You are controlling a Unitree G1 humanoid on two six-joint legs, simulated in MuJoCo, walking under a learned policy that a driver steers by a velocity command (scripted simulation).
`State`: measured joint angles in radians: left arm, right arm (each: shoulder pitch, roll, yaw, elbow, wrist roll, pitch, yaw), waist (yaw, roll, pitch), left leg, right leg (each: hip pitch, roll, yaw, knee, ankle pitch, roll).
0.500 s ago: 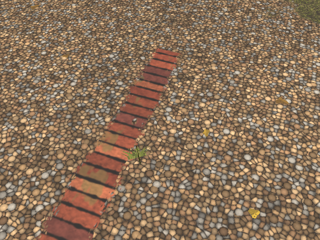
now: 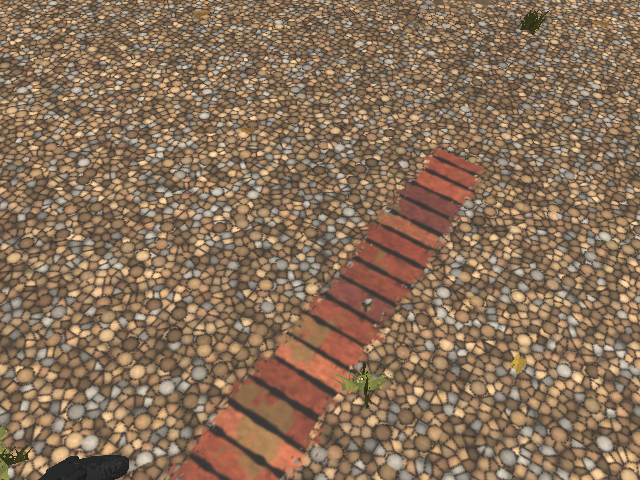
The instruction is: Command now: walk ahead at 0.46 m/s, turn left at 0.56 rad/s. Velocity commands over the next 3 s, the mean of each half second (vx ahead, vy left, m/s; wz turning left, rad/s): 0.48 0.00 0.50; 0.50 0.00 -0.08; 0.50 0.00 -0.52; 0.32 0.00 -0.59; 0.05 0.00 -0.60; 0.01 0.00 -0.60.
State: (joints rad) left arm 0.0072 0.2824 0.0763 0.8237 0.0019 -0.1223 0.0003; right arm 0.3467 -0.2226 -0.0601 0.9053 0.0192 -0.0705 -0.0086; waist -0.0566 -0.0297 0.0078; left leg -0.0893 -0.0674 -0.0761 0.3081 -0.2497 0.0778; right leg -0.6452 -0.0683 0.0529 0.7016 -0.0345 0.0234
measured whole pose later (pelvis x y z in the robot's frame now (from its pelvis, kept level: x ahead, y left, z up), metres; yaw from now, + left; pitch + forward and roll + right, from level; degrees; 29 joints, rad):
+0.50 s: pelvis +0.28 -0.01 +0.00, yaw +16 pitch +2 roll -3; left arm 0.32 0.27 0.08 0.92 0.00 -0.11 -0.01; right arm 0.14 -0.29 -0.07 0.72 0.01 -0.05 0.01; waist 0.07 0.04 0.02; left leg -0.68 0.12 -0.07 0.85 -0.12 0.02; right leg -0.07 0.02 -0.13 0.24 -0.20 -0.01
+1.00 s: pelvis +0.53 +0.13 +0.00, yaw +10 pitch +1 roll +2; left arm 0.15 0.29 0.07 0.83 -0.02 -0.05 -0.02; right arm 0.34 -0.25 -0.07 0.85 -0.02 -0.10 0.00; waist -0.05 -0.05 0.01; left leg -0.03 -0.04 0.19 0.23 -0.23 0.05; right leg -0.72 -0.10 0.07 0.87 0.01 -0.01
